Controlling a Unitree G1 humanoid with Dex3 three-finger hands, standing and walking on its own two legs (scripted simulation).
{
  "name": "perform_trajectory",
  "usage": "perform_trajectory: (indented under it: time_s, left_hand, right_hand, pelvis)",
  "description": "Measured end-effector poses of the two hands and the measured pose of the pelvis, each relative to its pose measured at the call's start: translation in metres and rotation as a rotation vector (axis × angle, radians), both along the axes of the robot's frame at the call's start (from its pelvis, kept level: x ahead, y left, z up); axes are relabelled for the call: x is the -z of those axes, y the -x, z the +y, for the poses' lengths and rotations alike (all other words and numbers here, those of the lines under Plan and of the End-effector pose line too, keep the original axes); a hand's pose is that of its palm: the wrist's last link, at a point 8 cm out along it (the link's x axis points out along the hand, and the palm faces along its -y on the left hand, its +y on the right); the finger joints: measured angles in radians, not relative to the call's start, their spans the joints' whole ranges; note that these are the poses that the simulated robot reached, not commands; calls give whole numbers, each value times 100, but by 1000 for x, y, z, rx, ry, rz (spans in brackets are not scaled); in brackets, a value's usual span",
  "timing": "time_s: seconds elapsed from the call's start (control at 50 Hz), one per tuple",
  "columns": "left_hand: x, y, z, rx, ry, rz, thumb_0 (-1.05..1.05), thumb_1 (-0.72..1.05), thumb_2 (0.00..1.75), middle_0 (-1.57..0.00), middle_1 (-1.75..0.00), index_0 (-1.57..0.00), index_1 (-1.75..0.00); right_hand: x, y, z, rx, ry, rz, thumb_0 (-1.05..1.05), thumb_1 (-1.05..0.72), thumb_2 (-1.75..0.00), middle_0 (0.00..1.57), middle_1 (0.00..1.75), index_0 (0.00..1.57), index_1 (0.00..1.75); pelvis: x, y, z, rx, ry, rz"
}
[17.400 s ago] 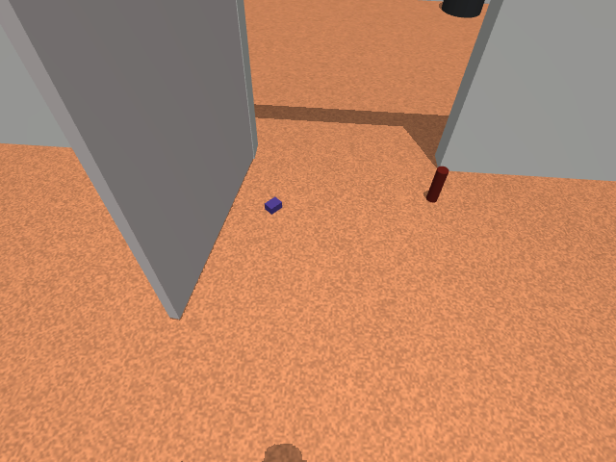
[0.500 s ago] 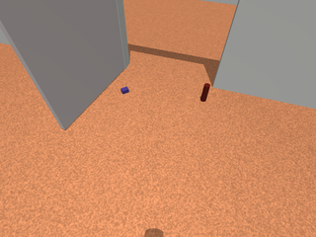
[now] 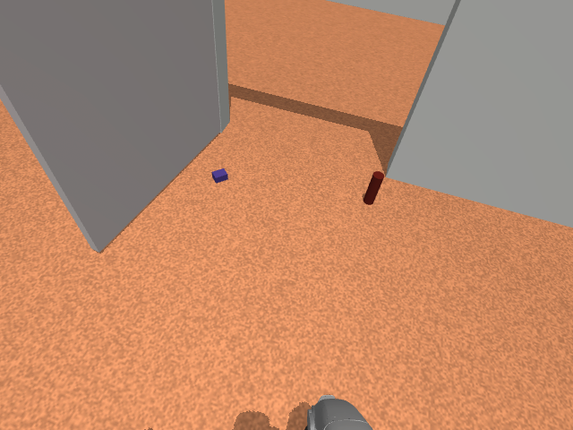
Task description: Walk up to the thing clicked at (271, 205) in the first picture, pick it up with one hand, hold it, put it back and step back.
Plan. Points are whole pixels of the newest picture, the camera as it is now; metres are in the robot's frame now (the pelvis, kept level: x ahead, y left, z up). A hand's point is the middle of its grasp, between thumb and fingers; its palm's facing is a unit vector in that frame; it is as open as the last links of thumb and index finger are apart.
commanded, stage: walk up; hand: left
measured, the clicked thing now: (219, 175) +1.31 +0.26 -0.76
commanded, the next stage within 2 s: none
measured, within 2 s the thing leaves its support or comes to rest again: neither
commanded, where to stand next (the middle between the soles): +0.92 -0.04 m, yaw +0 degrees
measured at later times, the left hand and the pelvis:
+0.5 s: hand (143, 314) +0.31 +0.24 -0.12, palm faces -0.03 -0.93 -0.37, open 7.4 cm; pelvis +0.24 -0.03 +0.00, yaw -1 degrees
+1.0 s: hand (158, 218) +0.54 +0.27 -0.15, palm faces -0.09 -0.94 -0.32, open 7.4 cm; pelvis +0.47 +0.00 +0.00, yaw -2 degrees
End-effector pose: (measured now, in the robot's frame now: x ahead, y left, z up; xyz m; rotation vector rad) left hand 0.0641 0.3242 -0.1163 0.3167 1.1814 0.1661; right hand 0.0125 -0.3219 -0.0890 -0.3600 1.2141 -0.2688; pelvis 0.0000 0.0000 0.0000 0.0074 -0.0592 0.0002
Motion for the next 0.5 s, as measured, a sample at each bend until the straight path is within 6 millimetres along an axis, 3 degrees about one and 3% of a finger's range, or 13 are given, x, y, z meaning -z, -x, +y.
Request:
perform_trajectory:
  time_s: [0.14,0.2,0.24,0.34,0.42,0.5]
  left_hand:
    - [3,-133,-37,105,13,-89,1,91,89,-20,-30,-20,-30]
    - [1,-187,-56,109,6,-158,1,91,89,-20,-30,-20,-30]
    - [-5,-210,-65,107,6,-208,1,91,89,-21,-30,-20,-30]
    - [-26,-229,-71,55,-3,-209,1,91,89,-21,-30,-21,-30]
    - [-31,-233,-60,36,-27,-143,1,90,89,-21,-30,-21,-30]
    - [-29,-242,-44,18,-39,-85,1,90,89,-21,-30,-21,-30]
  right_hand:
    - [35,-43,-12,53,-43,47,0,-90,-89,20,30,21,30]
    - [55,-74,-20,54,-60,78,0,-90,-89,20,30,20,30]
    - [58,-101,-19,43,-82,77,0,-91,-89,20,30,20,30]
    - [39,-180,-20,-21,-112,-4,0,-91,-89,20,30,20,30]
    - [24,-236,-27,-57,-98,-72,0,-91,-89,20,30,20,30]
    - [15,-279,-31,-75,-70,-63,0,-91,-89,20,30,20,30]
  pelvis:
    - [21,-74,-15,15,-20,-1]
    - [30,-109,-25,12,21,-9]
    - [29,-127,-32,8,8,-14]
    - [7,-170,-38,11,-14,-21]
    - [0,-204,-37,24,4,-13]
    - [-1,-241,-31,14,26,4]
